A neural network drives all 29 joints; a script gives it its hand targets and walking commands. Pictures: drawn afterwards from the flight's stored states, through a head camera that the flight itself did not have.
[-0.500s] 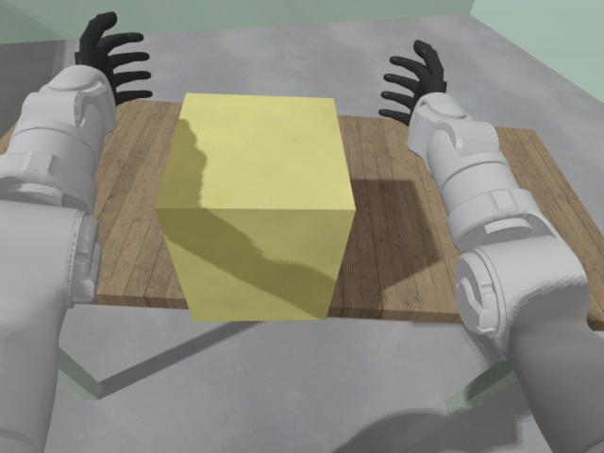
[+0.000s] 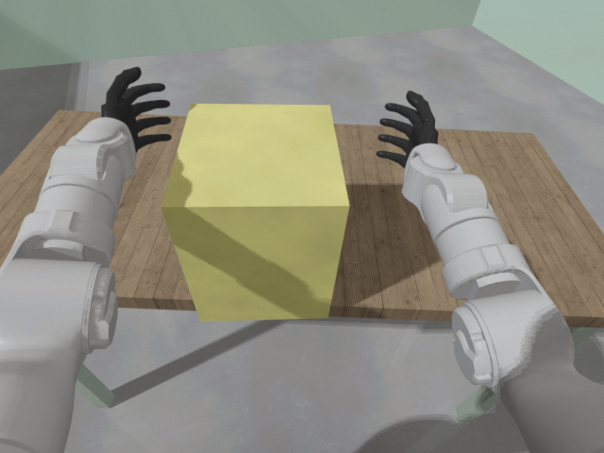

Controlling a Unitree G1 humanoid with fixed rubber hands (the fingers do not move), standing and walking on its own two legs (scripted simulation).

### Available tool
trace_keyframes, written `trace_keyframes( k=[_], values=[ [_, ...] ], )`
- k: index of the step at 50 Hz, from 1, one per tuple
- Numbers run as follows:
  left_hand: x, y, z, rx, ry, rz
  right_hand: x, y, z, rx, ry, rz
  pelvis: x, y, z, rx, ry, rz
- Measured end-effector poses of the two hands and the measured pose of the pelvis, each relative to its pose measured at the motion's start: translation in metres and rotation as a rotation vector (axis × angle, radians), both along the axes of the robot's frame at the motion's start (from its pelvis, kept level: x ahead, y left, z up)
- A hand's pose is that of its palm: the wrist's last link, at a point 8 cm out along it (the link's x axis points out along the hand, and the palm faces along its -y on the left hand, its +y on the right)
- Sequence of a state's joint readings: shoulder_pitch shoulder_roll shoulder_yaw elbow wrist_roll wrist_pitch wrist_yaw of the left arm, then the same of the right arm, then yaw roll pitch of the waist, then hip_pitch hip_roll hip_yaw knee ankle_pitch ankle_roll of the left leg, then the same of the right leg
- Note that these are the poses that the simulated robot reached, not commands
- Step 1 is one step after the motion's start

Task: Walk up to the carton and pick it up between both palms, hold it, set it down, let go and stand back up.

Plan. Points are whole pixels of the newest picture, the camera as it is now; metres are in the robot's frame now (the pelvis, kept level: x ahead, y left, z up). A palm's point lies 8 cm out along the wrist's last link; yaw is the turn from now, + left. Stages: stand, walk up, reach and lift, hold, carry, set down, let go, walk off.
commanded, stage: set down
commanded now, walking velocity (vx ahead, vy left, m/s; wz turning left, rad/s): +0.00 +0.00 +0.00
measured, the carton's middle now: (263, 216) +0.44 +0.04 +0.07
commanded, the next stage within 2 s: none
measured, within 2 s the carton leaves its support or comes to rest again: neither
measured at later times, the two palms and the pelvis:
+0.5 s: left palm (108, 203) +0.40 +0.23 +0.15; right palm (412, 218) +0.37 -0.16 +0.13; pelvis +0.00 +0.00 +0.00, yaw +0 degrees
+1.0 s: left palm (90, 284) +0.32 +0.25 +0.09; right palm (423, 288) +0.29 -0.16 +0.08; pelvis +0.00 +0.02 +0.00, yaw -2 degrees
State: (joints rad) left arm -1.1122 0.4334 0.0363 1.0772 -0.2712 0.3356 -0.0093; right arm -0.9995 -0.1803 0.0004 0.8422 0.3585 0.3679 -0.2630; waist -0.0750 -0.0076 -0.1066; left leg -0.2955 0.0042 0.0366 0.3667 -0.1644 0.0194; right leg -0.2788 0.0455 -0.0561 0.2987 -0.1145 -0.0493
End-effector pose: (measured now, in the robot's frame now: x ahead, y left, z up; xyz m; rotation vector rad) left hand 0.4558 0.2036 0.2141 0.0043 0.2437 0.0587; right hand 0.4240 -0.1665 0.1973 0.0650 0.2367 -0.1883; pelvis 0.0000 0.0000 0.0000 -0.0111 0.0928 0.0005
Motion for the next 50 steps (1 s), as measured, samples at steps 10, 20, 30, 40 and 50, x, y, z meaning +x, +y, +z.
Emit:
trace_keyframes(
  k=[10,20,30,40,50],
  values=[
    [-0.020,0.006,-0.019,0.012,0.017,0.004,-0.016,0.008,-0.014,0.003,0.013,0.008,-0.003,0.000,0.000,0.003,-0.049,0.000],
    [-0.045,0.020,-0.055,0.021,0.035,0.009,-0.036,0.013,-0.054,0.036,0.020,0.010,0.000,0.002,0.001,0.001,-0.080,0.007],
    [-0.070,0.025,-0.074,0.027,0.030,-0.010,-0.070,-0.004,-0.072,0.041,-0.014,-0.009,0.003,0.008,0.001,0.000,-0.114,-0.009],
    [-0.101,0.028,-0.099,0.025,0.042,-0.014,-0.109,-0.008,-0.092,0.038,-0.011,-0.009,0.005,0.014,0.001,0.002,-0.145,-0.030],
    [-0.137,0.043,-0.126,0.035,0.067,0.011,-0.131,0.002,-0.113,0.019,0.006,0.004,0.004,0.020,0.000,-0.002,-0.138,-0.027]
  ],
)
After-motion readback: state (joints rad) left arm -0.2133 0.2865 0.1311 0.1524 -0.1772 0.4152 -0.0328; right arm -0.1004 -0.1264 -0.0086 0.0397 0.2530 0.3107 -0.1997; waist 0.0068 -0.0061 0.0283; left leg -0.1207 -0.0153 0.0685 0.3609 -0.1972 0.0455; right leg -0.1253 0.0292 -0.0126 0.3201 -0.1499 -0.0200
